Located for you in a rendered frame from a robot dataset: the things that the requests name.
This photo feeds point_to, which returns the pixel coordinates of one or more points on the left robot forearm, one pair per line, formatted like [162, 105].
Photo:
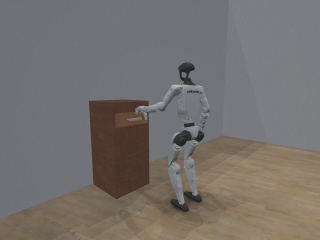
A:
[152, 108]

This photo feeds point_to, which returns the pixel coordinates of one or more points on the drawer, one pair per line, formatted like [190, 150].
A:
[121, 119]

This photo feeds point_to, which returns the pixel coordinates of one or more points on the robot head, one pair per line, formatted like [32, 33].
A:
[186, 67]

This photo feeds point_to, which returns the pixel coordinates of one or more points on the handle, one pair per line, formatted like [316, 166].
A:
[135, 119]

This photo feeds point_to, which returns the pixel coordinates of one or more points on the robot left hand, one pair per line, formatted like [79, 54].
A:
[140, 108]

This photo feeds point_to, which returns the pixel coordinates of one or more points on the cabinet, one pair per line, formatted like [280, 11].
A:
[120, 156]

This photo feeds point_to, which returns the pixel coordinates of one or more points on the left robot upper arm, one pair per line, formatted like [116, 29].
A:
[172, 92]

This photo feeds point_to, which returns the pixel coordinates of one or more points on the right robot forearm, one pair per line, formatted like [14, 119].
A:
[203, 119]

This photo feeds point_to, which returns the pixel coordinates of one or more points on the right robot upper arm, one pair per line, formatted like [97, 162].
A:
[203, 100]

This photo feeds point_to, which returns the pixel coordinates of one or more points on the robot right hand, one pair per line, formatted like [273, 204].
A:
[202, 130]

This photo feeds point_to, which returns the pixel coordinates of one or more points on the right robot thigh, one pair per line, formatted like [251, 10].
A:
[189, 149]

